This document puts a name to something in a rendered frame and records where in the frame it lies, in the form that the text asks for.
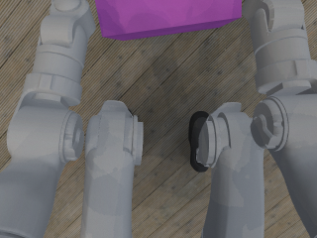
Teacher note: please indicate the robot right forearm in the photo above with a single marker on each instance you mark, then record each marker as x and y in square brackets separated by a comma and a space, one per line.
[280, 44]

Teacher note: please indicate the robot left forearm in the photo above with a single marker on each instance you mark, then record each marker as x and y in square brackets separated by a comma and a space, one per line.
[59, 58]

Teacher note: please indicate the robot shin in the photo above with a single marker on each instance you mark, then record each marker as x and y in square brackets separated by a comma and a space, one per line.
[225, 107]
[92, 130]

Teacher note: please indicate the left robot upper arm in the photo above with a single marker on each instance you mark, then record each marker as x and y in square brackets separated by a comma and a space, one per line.
[41, 141]

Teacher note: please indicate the right robot upper arm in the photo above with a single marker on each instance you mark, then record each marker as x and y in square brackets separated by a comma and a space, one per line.
[286, 125]

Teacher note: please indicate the robot left shin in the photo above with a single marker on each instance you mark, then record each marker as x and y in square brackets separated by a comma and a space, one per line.
[92, 130]

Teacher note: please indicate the carton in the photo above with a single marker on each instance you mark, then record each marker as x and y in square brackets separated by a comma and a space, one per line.
[126, 20]

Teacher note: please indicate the robot right shin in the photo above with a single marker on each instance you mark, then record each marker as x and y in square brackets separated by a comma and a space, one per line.
[225, 107]

